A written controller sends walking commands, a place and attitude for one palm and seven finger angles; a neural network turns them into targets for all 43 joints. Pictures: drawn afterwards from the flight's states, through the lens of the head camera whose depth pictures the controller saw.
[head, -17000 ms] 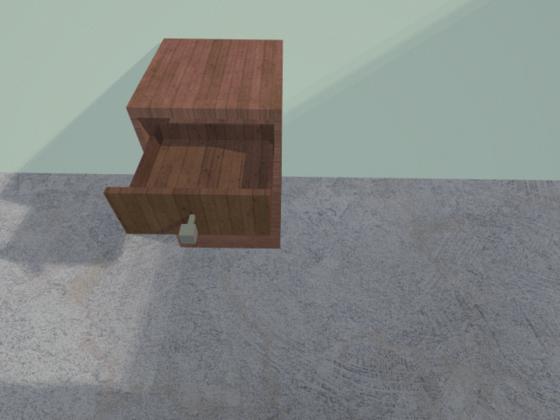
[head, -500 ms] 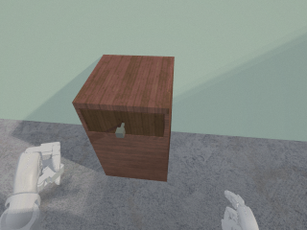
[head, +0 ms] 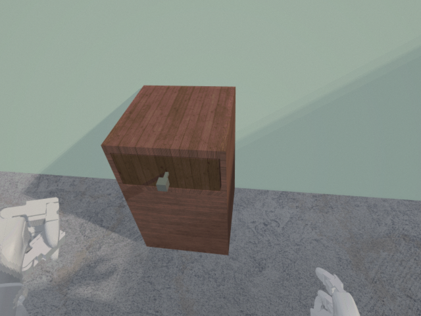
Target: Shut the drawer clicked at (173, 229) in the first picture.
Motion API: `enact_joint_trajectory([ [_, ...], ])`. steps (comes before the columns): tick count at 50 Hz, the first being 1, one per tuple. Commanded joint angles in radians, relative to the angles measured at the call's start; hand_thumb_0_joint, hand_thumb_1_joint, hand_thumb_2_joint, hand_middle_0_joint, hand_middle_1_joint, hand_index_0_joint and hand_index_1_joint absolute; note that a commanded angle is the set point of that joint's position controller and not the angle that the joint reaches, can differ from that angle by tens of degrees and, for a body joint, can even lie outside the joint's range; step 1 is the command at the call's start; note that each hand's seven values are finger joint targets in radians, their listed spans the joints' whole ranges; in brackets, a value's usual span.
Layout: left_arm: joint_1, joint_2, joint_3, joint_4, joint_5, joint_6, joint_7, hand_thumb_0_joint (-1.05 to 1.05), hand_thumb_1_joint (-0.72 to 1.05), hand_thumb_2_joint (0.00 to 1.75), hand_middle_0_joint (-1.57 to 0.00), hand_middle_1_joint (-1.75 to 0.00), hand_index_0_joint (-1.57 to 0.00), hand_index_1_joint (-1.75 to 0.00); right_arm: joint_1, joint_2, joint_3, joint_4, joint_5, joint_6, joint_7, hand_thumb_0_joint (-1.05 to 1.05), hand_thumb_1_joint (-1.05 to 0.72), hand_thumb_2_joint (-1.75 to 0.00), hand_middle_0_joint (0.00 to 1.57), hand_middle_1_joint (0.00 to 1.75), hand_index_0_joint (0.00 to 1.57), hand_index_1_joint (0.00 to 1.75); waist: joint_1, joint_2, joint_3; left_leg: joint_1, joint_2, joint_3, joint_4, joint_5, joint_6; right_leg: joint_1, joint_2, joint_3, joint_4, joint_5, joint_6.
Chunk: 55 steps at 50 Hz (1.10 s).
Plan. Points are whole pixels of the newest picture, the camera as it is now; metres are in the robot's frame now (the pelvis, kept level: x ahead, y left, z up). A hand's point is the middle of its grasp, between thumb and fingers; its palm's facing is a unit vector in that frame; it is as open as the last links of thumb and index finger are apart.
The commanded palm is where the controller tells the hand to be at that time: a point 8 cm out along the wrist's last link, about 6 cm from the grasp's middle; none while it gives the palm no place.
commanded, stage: step back with the hand held close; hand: left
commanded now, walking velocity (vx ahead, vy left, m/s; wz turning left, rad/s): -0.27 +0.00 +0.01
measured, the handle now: (164, 180) +0.60 +0.25 -0.19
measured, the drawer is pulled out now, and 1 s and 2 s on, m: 0.00 0.00 0.00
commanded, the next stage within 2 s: stop stepping back and stand still in 1.64 s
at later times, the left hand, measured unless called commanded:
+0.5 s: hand (29, 248) +0.16 +0.27 +0.17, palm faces +0.35 -0.80 -0.48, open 3.3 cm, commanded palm +0.10 +0.31 +0.18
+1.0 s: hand (12, 258) +0.14 +0.28 +0.17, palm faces +0.34 -0.80 -0.50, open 3.3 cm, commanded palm +0.06 +0.33 +0.18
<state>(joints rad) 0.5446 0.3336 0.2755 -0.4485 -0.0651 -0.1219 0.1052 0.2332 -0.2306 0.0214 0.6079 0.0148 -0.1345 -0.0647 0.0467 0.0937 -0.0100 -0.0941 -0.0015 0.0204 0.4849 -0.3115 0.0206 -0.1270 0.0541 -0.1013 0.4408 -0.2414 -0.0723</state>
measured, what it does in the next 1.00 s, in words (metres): shifts its weight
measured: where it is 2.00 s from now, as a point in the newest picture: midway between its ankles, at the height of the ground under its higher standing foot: outside the picture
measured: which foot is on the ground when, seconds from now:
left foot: down 0.00-1.00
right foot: down 0.00-1.00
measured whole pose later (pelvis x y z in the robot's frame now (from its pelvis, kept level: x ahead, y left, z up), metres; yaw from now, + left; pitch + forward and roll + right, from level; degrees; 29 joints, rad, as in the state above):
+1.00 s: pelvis -0.07 +0.05 -0.01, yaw -1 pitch +1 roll -1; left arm 0.57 0.43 0.41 -0.60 0.01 -0.29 0.14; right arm 0.22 -0.22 -0.01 0.57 -0.02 -0.10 -0.06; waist -0.02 -0.02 0.04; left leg -0.38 -0.06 0.05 0.63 -0.26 0.09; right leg -0.41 0.01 -0.02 0.59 -0.18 0.01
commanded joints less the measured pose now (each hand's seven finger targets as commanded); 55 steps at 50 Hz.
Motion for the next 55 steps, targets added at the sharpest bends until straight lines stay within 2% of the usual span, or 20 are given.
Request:
enact_joint_trajectory([
  [1, -0.113, 0.222, 0.224, -0.134, 0.006, -0.139, 0.031, 0.0, 0.9, 0.9, -1.4, -1.6, -1.4, -1.6, -0.098, -0.08, -0.05, -0.144, 0.0, -0.036, 0.001, 0.0, -0.9, -0.9, 0.2, 0.3, 0.2, 0.3, -0.05, -0.166, 0.091, -0.124, 0.027, -0.067, 0.049, 0.019, 0.032, -0.168, -0.238, 0.351, -0.27, -0.062, 0.02],
  [2, -0.044, 0.17, 0.187, -0.099, 0.007, -0.14, 0.027, 0.0, 0.9, 0.9, -1.4, -1.6, -1.4, -1.6, -0.102, -0.083, -0.055, -0.145, 0.0, -0.025, 0.006, 0.0, -0.9, -0.9, 0.2, 0.3, 0.2, 0.3, -0.049, -0.158, 0.059, -0.113, 0.027, -0.061, 0.056, 0.045, 0.033, -0.164, -0.244, 0.333, -0.262, -0.038, 0.028],
  [3, -0.006, 0.152, 0.169, -0.104, 0.008, -0.146, 0.024, 0.0, 0.9, 0.9, -1.4, -1.6, -1.4, -1.6, -0.106, -0.089, -0.057, -0.143, -0.001, -0.018, 0.012, 0.0, -0.9, -0.9, 0.2, 0.3, 0.2, 0.3, -0.049, -0.136, 0.017, -0.111, 0.028, -0.056, 0.041, 0.062, 0.035, -0.139, -0.245, 0.307, -0.241, -0.006, 0.037],
  [5, 0.035, 0.14, 0.148, -0.158, 0.006, -0.158, 0.024, 0.0, 0.9, 0.9, -1.4, -1.6, -1.4, -1.6, -0.118, -0.104, -0.063, -0.152, -0.001, -0.011, 0.015, 0.0, -0.9, -0.9, 0.2, 0.3, 0.2, 0.3, -0.047, -0.053, -0.036, -0.109, 0.039, -0.068, -0.029, 0.11, 0.037, -0.09, -0.221, 0.24, -0.177, 0.07, 0.04],
  [6, 0.058, 0.153, 0.158, -0.162, 0.008, -0.159, 0.028, 0.0, 0.9, 0.9, -1.4, -1.6, -1.4, -1.6, -0.124, -0.108, -0.066, -0.154, -0.001, -0.006, 0.013, 0.0, -0.9, -0.9, 0.2, 0.3, 0.2, 0.3, -0.045, -0.038, -0.064, -0.113, 0.049, -0.074, -0.06, 0.138, 0.04, -0.062, -0.2, 0.216, -0.146, 0.101, 0.049],
  [10, 0.07, 0.217, 0.212, -0.229, 0.007, -0.164, 0.047, 0.0, 0.9, 0.9, -1.4, -1.6, -1.4, -1.6, -0.142, -0.113, -0.075, -0.172, -0.002, 0.011, 0.001, 0.0, -0.9, -0.9, 0.2, 0.3, 0.2, 0.3, -0.042, -0.079, -0.114, -0.167, 0.069, -0.102, -0.098, 0.235, 0.039, 0.022, -0.161, 0.173, -0.065, 0.24, 0.053],
  [13, 0.083, 0.224, 0.22, -0.243, 0.007, -0.167, 0.055, 0.0, 0.9, 0.9, -1.4, -1.6, -1.4, -1.6, -0.136, -0.111, -0.079, -0.181, 0.0, 0.017, -0.005, 0.0, -0.9, -0.9, 0.2, 0.3, 0.2, 0.3, -0.042, -0.079, -0.128, -0.188, 0.073, -0.108, -0.088, 0.275, 0.036, 0.033, -0.154, 0.174, -0.034, 0.288, 0.051],
  [17, 0.086, 0.214, 0.21, -0.242, 0.006, -0.169, 0.058, 0.0, 0.9, 0.9, -1.4, -1.6, -1.4, -1.6, -0.126, -0.115, -0.082, -0.181, -0.001, 0.017, -0.01, 0.0, -0.9, -0.9, 0.2, 0.3, 0.2, 0.3, -0.046, -0.066, -0.107, -0.223, 0.073, -0.122, -0.084, 0.244, 0.034, 0.006, -0.152, 0.178, -0.028, 0.26, 0.043],
  [23, 0.072, 0.202, 0.195, -0.248, 0.015, -0.171, 0.06, 0.0, 0.9, 0.9, -1.4, -1.6, -1.4, -1.6, -0.118, -0.125, -0.084, -0.183, -0.004, 0.013, -0.006, 0.0, -0.9, -0.9, 0.2, 0.3, 0.2, 0.3, -0.052, -0.07, -0.065, -0.319, 0.087, -0.149, -0.126, 0.087, 0.048, -0.008, -0.13, 0.182, -0.023, 0.148, 0.049],
  [26, 0.06, 0.203, 0.196, -0.267, 0.029, -0.175, 0.063, 0.0, 0.9, 0.9, -1.4, -1.6, -1.4, -1.6, -0.122, -0.127, -0.077, -0.194, -0.007, 0.006, -0.007, 0.0, -0.9, -0.9, 0.2, 0.3, 0.2, 0.3, -0.052, -0.023, -0.048, -0.434, 0.111, -0.175, -0.185, -0.066, 0.067, 0.048, -0.105, 0.177, 0.026, 0.102, 0.061],
  [31, 0.016, 0.206, 0.211, -0.299, 0.048, -0.181, 0.065, 0.0, 0.9, 0.9, -1.4, -1.6, -1.4, -1.6, -0.112, -0.126, -0.073, -0.21, -0.009, -0.005, -0.009, 0.0, -0.9, -0.9, 0.2, 0.3, 0.2, 0.3, -0.051, -0.028, -0.036, -0.605, 0.139, -0.208, -0.223, -0.242, 0.094, 0.148, -0.079, 0.186, 0.118, 0.098, 0.073],
  [38, 0.016, 0.201, 0.21, -0.324, 0.047, -0.188, 0.065, 0.0, 0.9, 0.9, -1.4, -1.6, -1.4, -1.6, -0.095, -0.128, -0.072, -0.204, -0.018, -0.019, -0.002, 0.0, -0.9, -0.9, 0.2, 0.3, 0.2, 0.3, -0.059, -0.062, -0.041, -0.573, 0.112, -0.195, -0.15, -0.201, 0.083, 0.084, -0.104, 0.217, 0.091, 0.113, 0.054],
  [41, 0.016, 0.211, 0.217, -0.338, 0.047, -0.197, 0.064, 0.0, 0.9, 0.9, -1.4, -1.6, -1.4, -1.6, -0.097, -0.133, -0.077, -0.2, -0.021, -0.016, -0.001, 0.0, -0.9, -0.9, 0.2, 0.3, 0.2, 0.3, -0.062, -0.064, -0.053, -0.562, 0.109, -0.197, -0.128, -0.137, 0.076, 0.078, -0.111, 0.217, 0.092, 0.171, 0.043],
  [42, 0.021, 0.216, 0.227, -0.33, 0.047, -0.201, 0.065, 0.0, 0.9, 0.9, -1.4, -1.6, -1.4, -1.6, -0.099, -0.132, -0.078, -0.198, -0.021, -0.014, -0.001, 0.0, -0.9, -0.9, 0.2, 0.3, 0.2, 0.3, -0.062, -0.058, -0.058, -0.567, 0.113, -0.202, -0.132, -0.124, 0.078, 0.083, -0.108, 0.209, 0.107, 0.183, 0.044],
  [45, 0.032, 0.228, 0.244, -0.349, 0.053, -0.214, 0.062, 0.0, 0.9, 0.9, -1.4, -1.6, -1.4, -1.6, -0.107, -0.138, -0.082, -0.201, -0.025, -0.015, -0.002, 0.0, -0.9, -0.9, 0.2, 0.3, 0.2, 0.3, -0.056, 0.025, -0.088, -0.623, 0.16, -0.243, -0.184, -0.074, 0.089, 0.156, -0.067, 0.164, 0.214, 0.25, 0.058],
  [47, 0.031, 0.236, 0.256, -0.36, 0.055, -0.221, 0.058, 0.0, 0.9, 0.9, -1.4, -1.6, -1.4, -1.6, -0.105, -0.136, -0.086, -0.2, -0.027, -0.016, -0.003, 0.0, -0.9, -0.9, 0.2, 0.3, 0.2, 0.3, -0.054, 0.002, -0.108, -0.625, 0.182, -0.244, -0.179, -0.015, 0.095, 0.171, -0.056, 0.157, 0.262, 0.254, 0.065],
  [48, 0.033, 0.236, 0.259, -0.364, 0.056, -0.223, 0.055, 0.0, 0.9, 0.9, -1.4, -1.6, -1.4, -1.6, -0.104, -0.138, -0.089, -0.201, -0.028, -0.018, -0.002, 0.0, -0.9, -0.9, 0.2, 0.3, 0.2, 0.3, -0.053, 0.017, -0.107, -0.624, 0.187, -0.243, -0.176, -0.003, 0.097, 0.159, -0.051, 0.159, 0.282, 0.228, 0.063],
  [51, 0.04, 0.246, 0.284, -0.353, 0.059, -0.232, 0.053, 0.0, 0.9, 0.9, -1.4, -1.6, -1.4, -1.6, -0.108, -0.135, -0.094, -0.2, -0.03, -0.023, -0.004, 0.0, -0.9, -0.9, 0.2, 0.3, 0.2, 0.3, -0.055, -0.003, -0.086, -0.653, 0.218, -0.261, -0.192, -0.028, 0.11, 0.152, -0.028, 0.163, 0.324, 0.148, 0.069],
  [54, 0.036, 0.242, 0.287, -0.35, 0.059, -0.248, 0.047, 0.0, 0.9, 0.9, -1.4, -1.6, -1.4, -1.6, -0.108, -0.138, -0.096, -0.19, -0.032, -0.029, -0.004, 0.0, -0.9, -0.9, 0.2, 0.3, 0.2, 0.3, -0.059, 0.002, -0.08, -0.654, 0.212, -0.245, -0.16, -0.024, 0.115, 0.143, -0.032, 0.184, 0.314, 0.153, 0.067],
  [55, 0.038, 0.245, 0.291, -0.358, 0.056, -0.249, 0.048, 0.0, 0.9, 0.9, -1.4, -1.6, -1.4, -1.6, -0.101, -0.138, -0.096, -0.189, -0.032, -0.029, -0.006, 0.0, -0.9, -0.9, 0.2, 0.3, 0.2, 0.3, -0.061, 0.007, -0.089, -0.623, 0.2, -0.233, -0.131, 0.018, 0.107, 0.127, -0.04, 0.195, 0.295, 0.219, 0.061],
])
